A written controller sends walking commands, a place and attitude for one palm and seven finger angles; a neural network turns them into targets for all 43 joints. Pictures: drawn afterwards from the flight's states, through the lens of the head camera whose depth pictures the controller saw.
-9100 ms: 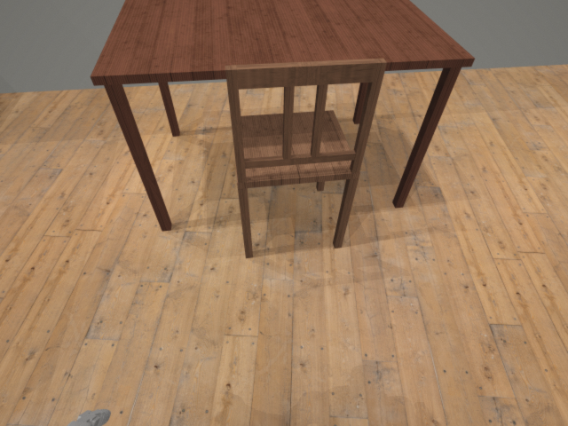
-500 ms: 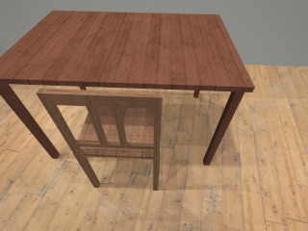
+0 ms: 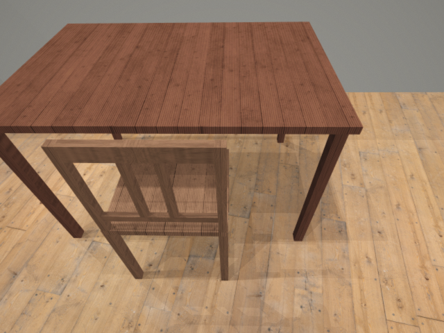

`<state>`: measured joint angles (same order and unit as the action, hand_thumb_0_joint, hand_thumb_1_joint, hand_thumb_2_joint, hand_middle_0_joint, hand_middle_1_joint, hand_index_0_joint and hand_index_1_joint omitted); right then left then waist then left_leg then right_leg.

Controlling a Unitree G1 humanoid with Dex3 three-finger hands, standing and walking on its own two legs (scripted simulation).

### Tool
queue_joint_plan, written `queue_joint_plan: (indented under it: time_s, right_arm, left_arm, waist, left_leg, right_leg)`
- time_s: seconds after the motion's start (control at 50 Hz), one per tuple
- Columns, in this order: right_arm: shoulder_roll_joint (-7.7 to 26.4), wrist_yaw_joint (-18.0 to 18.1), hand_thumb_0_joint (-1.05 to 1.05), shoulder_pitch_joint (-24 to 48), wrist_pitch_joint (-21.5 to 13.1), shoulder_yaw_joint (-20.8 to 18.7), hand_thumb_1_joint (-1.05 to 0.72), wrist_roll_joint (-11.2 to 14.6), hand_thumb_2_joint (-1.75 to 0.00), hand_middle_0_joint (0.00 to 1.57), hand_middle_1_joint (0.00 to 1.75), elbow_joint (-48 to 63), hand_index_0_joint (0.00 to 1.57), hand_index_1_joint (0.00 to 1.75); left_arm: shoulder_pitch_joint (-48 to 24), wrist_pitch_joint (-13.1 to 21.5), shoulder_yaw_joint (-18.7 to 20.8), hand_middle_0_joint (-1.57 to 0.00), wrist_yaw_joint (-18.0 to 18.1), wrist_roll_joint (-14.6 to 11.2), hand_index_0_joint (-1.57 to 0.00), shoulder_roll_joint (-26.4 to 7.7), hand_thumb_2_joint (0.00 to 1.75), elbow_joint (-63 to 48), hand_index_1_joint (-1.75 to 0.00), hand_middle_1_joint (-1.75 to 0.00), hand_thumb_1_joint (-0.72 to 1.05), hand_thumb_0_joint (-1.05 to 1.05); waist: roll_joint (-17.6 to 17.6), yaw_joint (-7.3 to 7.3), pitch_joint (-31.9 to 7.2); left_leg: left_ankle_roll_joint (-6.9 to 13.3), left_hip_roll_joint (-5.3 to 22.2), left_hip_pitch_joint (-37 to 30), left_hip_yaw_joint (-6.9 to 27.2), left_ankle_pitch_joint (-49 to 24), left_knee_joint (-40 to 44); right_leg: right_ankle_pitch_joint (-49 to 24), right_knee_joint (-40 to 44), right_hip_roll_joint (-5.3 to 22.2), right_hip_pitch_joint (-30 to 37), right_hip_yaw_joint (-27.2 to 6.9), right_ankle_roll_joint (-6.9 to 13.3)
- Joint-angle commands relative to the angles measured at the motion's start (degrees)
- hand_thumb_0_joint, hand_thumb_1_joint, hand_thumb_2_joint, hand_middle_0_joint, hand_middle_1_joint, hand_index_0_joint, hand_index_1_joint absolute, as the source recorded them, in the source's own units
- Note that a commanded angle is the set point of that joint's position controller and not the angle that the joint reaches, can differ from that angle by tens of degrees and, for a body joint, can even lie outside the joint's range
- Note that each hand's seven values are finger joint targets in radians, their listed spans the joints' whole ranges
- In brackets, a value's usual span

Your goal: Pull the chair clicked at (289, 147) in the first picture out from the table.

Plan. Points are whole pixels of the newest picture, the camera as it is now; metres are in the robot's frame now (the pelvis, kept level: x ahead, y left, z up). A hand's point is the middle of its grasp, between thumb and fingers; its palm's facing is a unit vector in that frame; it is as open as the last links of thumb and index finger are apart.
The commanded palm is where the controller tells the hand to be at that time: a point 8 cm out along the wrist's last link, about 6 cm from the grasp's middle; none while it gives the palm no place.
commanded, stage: look again from close up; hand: left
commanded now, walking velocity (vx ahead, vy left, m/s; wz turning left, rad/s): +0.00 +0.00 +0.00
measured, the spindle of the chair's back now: (134, 190) +0.49 +0.28 -0.11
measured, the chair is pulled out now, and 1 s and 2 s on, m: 0.00 0.00 0.00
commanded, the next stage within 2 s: shuffle to correct the standing spot in 0.58 s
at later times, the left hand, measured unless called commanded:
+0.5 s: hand out of the picture +0.00 +0.16 -0.17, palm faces +0.04 -0.98 -0.18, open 7.4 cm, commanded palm none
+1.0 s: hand out of the picture +0.01 +0.16 -0.18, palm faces +0.06 -0.98 -0.18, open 7.4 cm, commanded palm none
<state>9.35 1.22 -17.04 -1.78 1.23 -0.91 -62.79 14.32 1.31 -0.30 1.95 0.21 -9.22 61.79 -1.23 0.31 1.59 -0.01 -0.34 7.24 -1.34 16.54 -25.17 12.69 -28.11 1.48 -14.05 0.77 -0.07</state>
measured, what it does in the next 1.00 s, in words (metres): stands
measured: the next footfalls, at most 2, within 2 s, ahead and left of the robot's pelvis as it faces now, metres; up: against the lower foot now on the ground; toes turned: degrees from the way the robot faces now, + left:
none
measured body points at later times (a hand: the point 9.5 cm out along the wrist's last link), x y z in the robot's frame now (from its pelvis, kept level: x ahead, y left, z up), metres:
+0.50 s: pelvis +0.01 +0.00 +0.00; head +0.02 +0.00 +0.45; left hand +0.00 +0.21 -0.16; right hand +0.00 -0.22 -0.16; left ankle -0.03 +0.12 -0.74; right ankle +0.03 -0.12 -0.74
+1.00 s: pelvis +0.05 +0.00 -0.01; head +0.06 -0.01 +0.44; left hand +0.01 +0.21 -0.17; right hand +0.00 -0.21 -0.17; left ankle -0.03 +0.12 -0.74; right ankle +0.03 -0.12 -0.74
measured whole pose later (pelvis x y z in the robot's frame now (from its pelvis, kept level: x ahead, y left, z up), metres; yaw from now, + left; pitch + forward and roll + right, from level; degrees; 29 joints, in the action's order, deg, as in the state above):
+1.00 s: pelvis +0.05 +0.00 -0.01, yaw +0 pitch +0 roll +0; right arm 6.1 1.9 -21.4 -2.0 0.5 -1.2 -66.3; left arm 20.7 1.5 1.1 1.4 1.1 -7.5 63.9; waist 0.0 -0.3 1.0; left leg -0.3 0.8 6.5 -1.1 22.9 -29.6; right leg 19.4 -33.4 0.5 -13.7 1.1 0.5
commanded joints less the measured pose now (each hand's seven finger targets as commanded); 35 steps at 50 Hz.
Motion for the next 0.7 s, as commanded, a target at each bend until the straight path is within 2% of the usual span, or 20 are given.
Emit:
queue_joint_plan:
  time_s: [0.0,0.06,0.1,0.16,0.22,0.34,0.5,0.66,0.68]
  right_arm:
    - [5.32,0.43,0.0,-3.21,-0.65,-1.05,-0.9,0.1,-0.9,0.2,0.3,0.86,0.2,0.3]
    - [5.09,0.45,0.0,-3.1,-0.54,-1.1,-0.9,0.18,-0.9,0.2,0.3,0.3,0.2,0.3]
    - [4.9,0.48,0.0,-2.71,-0.36,-0.96,-0.9,0.22,-0.9,0.2,0.3,0.11,0.2,0.3]
    - [4.68,0.42,0.0,-2.91,-0.22,-0.92,-0.9,0.22,-0.9,0.2,0.3,-0.32,0.2,0.3]
    - [4.32,0.42,0.0,-2.86,-0.08,-0.93,-0.9,0.26,-0.9,0.2,0.3,-0.66,0.2,0.3]
    - [3.99,0.51,0.0,-3.18,-0.21,-0.92,-0.9,0.27,-0.9,0.2,0.3,-1.19,0.2,0.3]
    - [3.34,0.7,0.0,-3.68,-0.25,-0.94,-0.9,0.36,-0.9,0.2,0.3,-1.84,0.2,0.3]
    - [2.78,0.85,0.0,-4.54,-0.47,-0.98,-0.9,0.36,-0.9,0.2,0.3,-2.14,0.2,0.3]
    - [2.39,0.85,0.0,-4.81,-0.38,-0.96,-0.9,0.35,-0.9,0.2,0.3,-2.45,0.2,0.3]
  left_arm:
    - [3.42,0.76,1.33,-0.2,0.13,0.19,-0.2,-6.27,0.9,-1.18,-0.3,-0.3,0.9,0.0]
    - [3.44,0.76,1.32,-0.2,0.2,0.2,-0.2,-6.38,0.9,-0.78,-0.3,-0.3,0.9,0.0]
    - [3.56,0.62,1.25,-0.2,0.14,0.26,-0.2,-6.18,0.9,-0.6,-0.3,-0.3,0.9,0.0]
    - [3.82,0.68,1.19,-0.2,0.12,0.24,-0.2,-6.2,0.9,-0.28,-0.3,-0.3,0.9,0.0]
    - [4.2,0.6,1.11,-0.2,0.09,0.25,-0.2,-5.89,0.9,-0.22,-0.3,-0.3,0.9,0.0]
    - [5.29,0.76,1.1,-0.2,0.09,0.24,-0.2,-5.42,0.9,0.28,-0.3,-0.3,0.9,0.0]
    - [6.11,0.57,0.98,-0.2,0.15,0.29,-0.2,-4.38,0.9,0.72,-0.3,-0.3,0.9,0.0]
    - [6.98,0.48,1.02,-0.2,0.26,0.3,-0.2,-3.68,0.9,0.96,-0.3,-0.3,0.9,0.0]
    - [7.27,0.41,1.13,-0.2,0.14,0.44,-0.2,-3.54,0.9,1.2,-0.3,-0.3,0.9,0.0]
  waist:
    - [1.52,-0.3,0.65]
    - [1.36,-0.23,0.48]
    - [1.43,-0.36,2.22]
    - [1.81,-0.13,1.32]
    - [1.6,-0.19,2.2]
    - [1.36,-0.22,0.87]
    - [0.77,-0.47,2.61]
    - [0.44,-0.62,2.24]
    - [1.02,-0.63,2.51]
  left_leg:
    - [1.09,5.3,4.96,3.64,-10.17,5.28]
    - [0.88,5.33,4.3,3.39,-10.05,5.34]
    - [0.91,5.25,5.22,3.25,-8.67,5.52]
    - [0.82,5.0,4.38,3.18,-7.48,5.51]
    - [0.88,4.9,4.67,3.15,-6.4,5.56]
    - [0.78,5.06,3.81,3.15,-7.46,5.37]
    - [0.89,5.29,4.7,3.41,-7.39,5.95]
    - [1.11,5.5,4.38,3.61,-8.7,6.21]
    - [1.3,5.69,4.42,3.39,-5.66,6.49]
  right_leg:
    - [-11.15,3.79,4.67,4.9,-4.42,2.22]
    - [-11.84,4.04,4.78,5.17,-4.57,2.23]
    - [-10.31,4.82,4.77,4.49,-4.43,2.1]
    - [-8.97,5.56,4.93,4.5,-4.84,2.18]
    - [-6.87,6.46,4.82,3.81,-4.91,2.11]
    - [-8.37,6.44,4.75,4.48,-4.73,2.13]
    - [-7.56,6.59,4.4,4.1,-4.18,1.98]
    - [-8.65,5.87,4.28,4.62,-3.79,1.95]
    - [-5.43,5.9,3.92,4.66,-3.38,2.06]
